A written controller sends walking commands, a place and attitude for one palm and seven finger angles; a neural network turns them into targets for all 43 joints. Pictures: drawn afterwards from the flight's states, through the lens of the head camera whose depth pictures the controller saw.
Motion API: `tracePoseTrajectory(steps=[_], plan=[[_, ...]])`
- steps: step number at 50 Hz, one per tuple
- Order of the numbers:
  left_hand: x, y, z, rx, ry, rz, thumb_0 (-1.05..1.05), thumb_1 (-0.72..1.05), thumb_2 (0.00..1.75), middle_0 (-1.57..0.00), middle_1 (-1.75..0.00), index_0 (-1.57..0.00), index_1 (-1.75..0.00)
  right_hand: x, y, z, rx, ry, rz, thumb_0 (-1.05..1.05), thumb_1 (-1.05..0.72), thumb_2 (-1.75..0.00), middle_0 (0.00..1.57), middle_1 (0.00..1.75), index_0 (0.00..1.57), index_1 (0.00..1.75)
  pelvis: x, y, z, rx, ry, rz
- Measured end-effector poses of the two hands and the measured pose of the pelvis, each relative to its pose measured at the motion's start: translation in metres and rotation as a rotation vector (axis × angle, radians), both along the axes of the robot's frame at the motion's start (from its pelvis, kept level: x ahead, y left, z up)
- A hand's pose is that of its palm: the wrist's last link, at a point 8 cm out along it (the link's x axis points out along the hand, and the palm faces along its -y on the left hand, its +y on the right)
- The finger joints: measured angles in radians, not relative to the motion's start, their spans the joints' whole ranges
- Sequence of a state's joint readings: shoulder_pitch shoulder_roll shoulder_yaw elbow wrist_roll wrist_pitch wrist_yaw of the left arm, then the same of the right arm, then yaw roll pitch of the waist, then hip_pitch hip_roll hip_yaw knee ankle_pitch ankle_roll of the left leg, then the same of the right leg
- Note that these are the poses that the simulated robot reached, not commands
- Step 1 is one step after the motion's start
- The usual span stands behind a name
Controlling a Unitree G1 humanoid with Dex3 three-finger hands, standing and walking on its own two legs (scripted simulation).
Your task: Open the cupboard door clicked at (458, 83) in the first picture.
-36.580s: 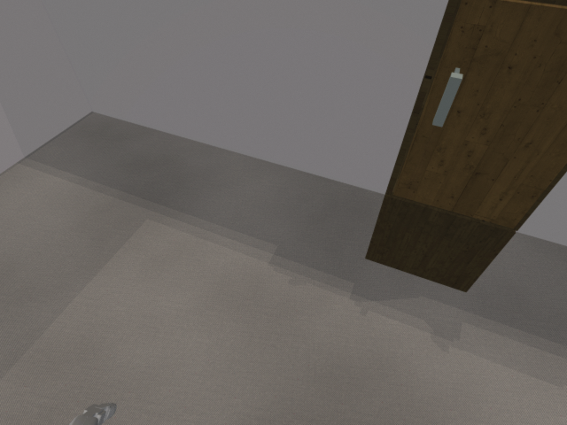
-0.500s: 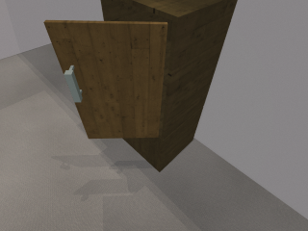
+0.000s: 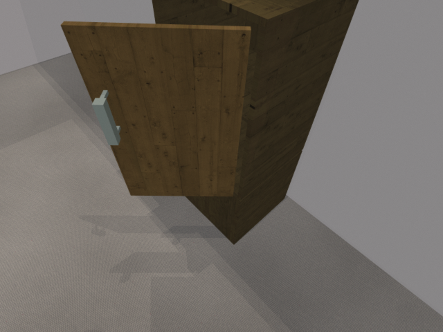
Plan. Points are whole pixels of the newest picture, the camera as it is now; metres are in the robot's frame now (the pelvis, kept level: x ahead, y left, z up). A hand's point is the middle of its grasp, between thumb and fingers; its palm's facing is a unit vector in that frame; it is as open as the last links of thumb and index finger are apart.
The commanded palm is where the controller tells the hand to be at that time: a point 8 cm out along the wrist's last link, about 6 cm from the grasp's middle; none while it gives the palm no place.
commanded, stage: come to a stop and stand still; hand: left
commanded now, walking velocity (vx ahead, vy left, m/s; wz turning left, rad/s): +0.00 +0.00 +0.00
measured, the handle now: (109, 117) +0.57 +0.32 +0.04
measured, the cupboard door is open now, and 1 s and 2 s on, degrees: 47 47 47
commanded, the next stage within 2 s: look again from close up in 0.36 s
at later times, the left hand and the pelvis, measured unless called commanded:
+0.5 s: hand out of the picture +0.01 +0.17 -0.18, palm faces +0.01 -0.98 -0.21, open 7.4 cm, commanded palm none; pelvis +0.02 +0.00 +0.00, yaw -1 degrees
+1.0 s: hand out of the picture +0.01 +0.20 -0.18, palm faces -0.03 -0.97 -0.24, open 7.4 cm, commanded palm none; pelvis -0.01 +0.01 -0.01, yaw -2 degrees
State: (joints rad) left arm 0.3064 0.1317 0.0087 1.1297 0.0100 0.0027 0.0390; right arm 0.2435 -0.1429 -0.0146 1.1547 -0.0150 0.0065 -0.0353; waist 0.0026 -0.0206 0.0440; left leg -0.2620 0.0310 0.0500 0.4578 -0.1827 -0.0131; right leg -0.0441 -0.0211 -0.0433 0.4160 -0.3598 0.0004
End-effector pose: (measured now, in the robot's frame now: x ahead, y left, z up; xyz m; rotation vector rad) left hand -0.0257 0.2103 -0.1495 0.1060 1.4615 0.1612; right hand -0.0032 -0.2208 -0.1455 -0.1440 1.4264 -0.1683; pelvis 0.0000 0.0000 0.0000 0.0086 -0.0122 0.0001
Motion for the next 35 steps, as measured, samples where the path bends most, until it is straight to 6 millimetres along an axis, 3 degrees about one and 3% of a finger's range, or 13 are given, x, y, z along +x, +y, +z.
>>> tracePoseTrajectory(steps=[7,14,26,35], plan=[[0.009,-0.002,-0.001,-0.001,-0.003,-0.006,0.00,0.90,0.89,-0.20,-0.30,-0.20,-0.30,0.027,-0.008,0.003,-0.017,-0.048,0.015,0.01,-0.91,-0.90,0.20,0.30,0.20,0.29,0.009,-0.002,0.000,0.003,0.003,-0.003],[0.021,0.001,-0.001,0.006,-0.020,-0.014,0.00,0.90,0.89,-0.20,-0.30,-0.20,-0.30,0.041,-0.010,0.004,-0.020,-0.066,0.023,0.01,-0.91,-0.90,0.20,0.30,0.20,0.29,0.015,-0.004,0.001,0.004,0.003,-0.004],[0.036,0.009,0.002,0.043,-0.053,-0.061,0.00,0.90,0.89,-0.20,-0.30,-0.20,-0.30,0.040,-0.009,-0.001,-0.009,-0.076,0.011,0.01,-0.91,-0.90,0.20,0.30,0.20,0.29,0.017,0.001,-0.003,-0.014,0.016,-0.025],[0.054,0.036,0.004,0.096,-0.133,-0.088,0.01,0.90,0.89,-0.20,-0.30,-0.20,-0.30,0.027,0.005,-0.016,0.010,-0.118,0.002,0.01,-0.92,-0.90,0.20,0.30,0.20,0.29,0.006,0.015,-0.013,-0.012,-0.002,-0.026]])
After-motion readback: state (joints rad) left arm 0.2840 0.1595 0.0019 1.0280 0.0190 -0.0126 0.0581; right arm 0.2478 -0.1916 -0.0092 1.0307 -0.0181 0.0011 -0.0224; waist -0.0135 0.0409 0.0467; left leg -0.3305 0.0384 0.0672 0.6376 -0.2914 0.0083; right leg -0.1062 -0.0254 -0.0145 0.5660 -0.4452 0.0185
